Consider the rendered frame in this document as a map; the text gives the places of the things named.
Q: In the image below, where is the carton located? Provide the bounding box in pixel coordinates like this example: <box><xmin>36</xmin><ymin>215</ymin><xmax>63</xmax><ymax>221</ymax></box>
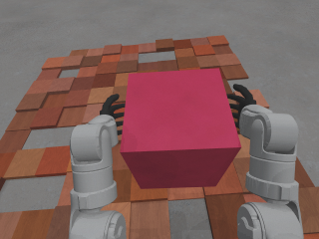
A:
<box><xmin>120</xmin><ymin>68</ymin><xmax>241</xmax><ymax>189</ymax></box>

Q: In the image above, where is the right robot hand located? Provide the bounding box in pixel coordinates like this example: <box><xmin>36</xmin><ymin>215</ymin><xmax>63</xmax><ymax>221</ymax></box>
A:
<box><xmin>227</xmin><ymin>84</ymin><xmax>257</xmax><ymax>128</ymax></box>

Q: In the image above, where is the robot left forearm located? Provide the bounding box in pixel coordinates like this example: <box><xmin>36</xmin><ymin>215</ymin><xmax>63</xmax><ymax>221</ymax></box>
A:
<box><xmin>68</xmin><ymin>115</ymin><xmax>119</xmax><ymax>239</ymax></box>

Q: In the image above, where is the left robot hand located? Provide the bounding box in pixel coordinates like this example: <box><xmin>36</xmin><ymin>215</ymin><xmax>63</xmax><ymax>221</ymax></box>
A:
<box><xmin>100</xmin><ymin>94</ymin><xmax>126</xmax><ymax>135</ymax></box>

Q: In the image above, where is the robot right upper arm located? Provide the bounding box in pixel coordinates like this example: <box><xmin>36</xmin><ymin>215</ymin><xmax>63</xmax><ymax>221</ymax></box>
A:
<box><xmin>236</xmin><ymin>202</ymin><xmax>303</xmax><ymax>239</ymax></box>

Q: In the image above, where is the robot right forearm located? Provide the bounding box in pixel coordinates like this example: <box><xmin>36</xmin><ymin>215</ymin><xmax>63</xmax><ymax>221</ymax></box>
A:
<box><xmin>239</xmin><ymin>105</ymin><xmax>304</xmax><ymax>239</ymax></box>

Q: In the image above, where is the robot left upper arm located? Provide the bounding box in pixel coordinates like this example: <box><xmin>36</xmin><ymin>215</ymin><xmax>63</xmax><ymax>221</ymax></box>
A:
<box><xmin>69</xmin><ymin>210</ymin><xmax>127</xmax><ymax>239</ymax></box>

